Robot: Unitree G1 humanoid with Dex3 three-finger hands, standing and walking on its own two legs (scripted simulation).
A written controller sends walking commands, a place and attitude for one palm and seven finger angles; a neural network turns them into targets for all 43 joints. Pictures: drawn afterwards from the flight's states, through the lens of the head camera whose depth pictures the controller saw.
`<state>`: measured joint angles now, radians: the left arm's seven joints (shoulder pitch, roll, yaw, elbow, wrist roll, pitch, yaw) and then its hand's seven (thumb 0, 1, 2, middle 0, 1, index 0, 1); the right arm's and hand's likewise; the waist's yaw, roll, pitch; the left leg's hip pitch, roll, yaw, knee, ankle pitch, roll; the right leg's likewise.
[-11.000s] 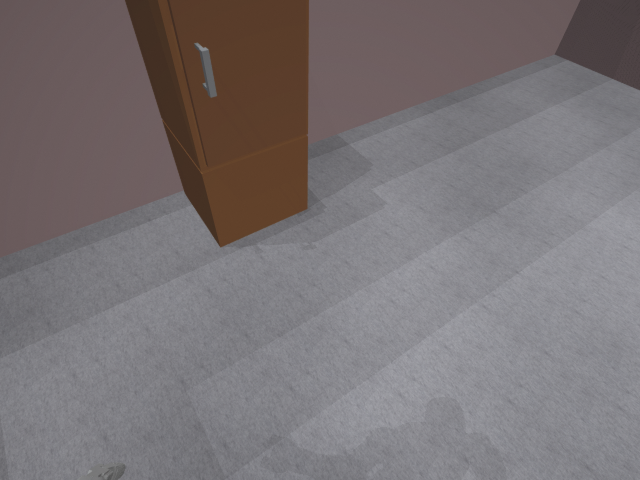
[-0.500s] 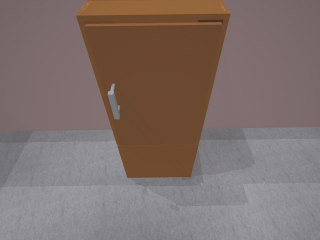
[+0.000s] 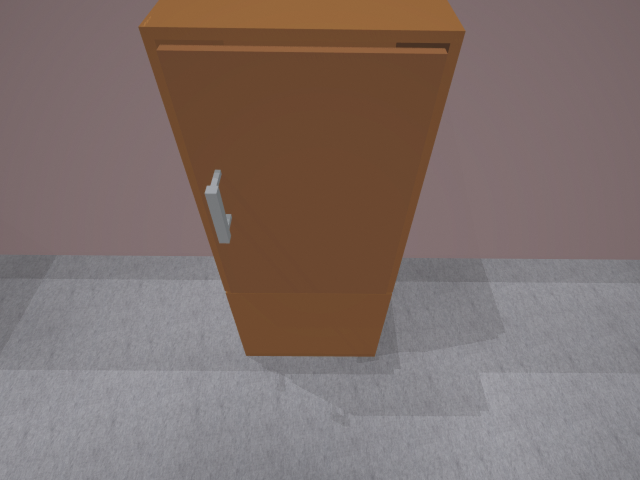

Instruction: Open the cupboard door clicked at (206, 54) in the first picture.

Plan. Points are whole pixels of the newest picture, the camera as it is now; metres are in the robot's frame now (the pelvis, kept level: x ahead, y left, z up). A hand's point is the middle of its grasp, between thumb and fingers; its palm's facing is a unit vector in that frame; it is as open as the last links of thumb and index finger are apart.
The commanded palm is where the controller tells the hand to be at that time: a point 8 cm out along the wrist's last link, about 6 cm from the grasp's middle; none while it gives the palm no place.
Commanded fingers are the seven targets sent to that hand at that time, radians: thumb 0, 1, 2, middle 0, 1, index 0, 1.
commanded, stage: look again from close up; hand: left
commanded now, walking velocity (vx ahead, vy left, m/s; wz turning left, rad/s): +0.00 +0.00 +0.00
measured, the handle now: (220, 207) +0.55 +0.21 -0.02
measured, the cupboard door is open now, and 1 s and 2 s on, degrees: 0 0 0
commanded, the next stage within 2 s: raise the hand with hooked fingers in 0.14 s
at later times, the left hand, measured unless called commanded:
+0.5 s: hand (178, 419) +0.19 +0.19 -0.02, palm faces +0.15 -0.99 -0.06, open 7.9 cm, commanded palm +0.12 +0.25 -0.06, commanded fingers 0.00 0.57 0.76 -0.22 -0.51 -0.22 -0.51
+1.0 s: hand (145, 435) +0.18 +0.23 -0.04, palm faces +0.04 -1.00 -0.05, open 10.7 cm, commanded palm +0.14 +0.28 -0.03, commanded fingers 0.00 -0.01 0.51 -0.27 -0.88 -0.27 -0.88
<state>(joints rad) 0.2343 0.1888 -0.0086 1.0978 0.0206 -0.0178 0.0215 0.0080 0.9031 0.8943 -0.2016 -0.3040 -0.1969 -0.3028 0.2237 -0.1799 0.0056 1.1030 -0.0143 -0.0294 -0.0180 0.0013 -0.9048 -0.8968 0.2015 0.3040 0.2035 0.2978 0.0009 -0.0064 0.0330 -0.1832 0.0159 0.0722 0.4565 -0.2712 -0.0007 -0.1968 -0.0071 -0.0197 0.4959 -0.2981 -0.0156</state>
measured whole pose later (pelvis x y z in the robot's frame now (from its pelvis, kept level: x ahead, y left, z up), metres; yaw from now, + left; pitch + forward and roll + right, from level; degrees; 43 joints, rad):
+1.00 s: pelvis -0.06 -0.01 -0.08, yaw +3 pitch +14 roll -2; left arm 0.24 0.29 0.29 0.16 -0.33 -0.35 -0.38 0.01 0.21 0.60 -0.25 -0.75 -0.25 -0.75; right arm 0.26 -0.20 0.03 0.60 0.03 -0.23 -0.06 0.01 -0.90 -0.90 0.21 0.31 0.21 0.30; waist -0.02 0.03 -0.12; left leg -0.90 0.04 -0.02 1.13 -0.47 -0.01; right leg -0.84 0.00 -0.10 1.09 -0.49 -0.04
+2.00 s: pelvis -0.03 +0.01 -0.06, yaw +2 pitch +12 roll -2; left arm -0.02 0.43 0.44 0.42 -0.36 -0.30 -0.52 -0.01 -0.50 0.30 -0.30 -1.20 -0.30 -1.20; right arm 0.30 -0.29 0.03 0.56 0.04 -0.19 -0.06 0.01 -0.90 -0.90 0.21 0.30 0.21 0.30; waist -0.02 0.02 -0.10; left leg -0.75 0.03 0.00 0.98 -0.45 0.02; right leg -0.70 -0.01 -0.08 0.92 -0.44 -0.01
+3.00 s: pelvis -0.03 +0.01 -0.06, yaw +1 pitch +15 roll -2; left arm -0.33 0.46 0.45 0.71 -0.28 -0.33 -0.47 -0.01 -0.50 0.30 -0.30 -1.20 -0.30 -1.20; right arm 0.31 -0.28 0.04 0.58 0.03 -0.11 -0.06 0.01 -0.90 -0.90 0.21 0.30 0.21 0.30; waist -0.06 0.01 -0.10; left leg -0.81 0.04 0.01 1.00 -0.45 0.01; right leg -0.77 0.00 -0.07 0.96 -0.45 -0.01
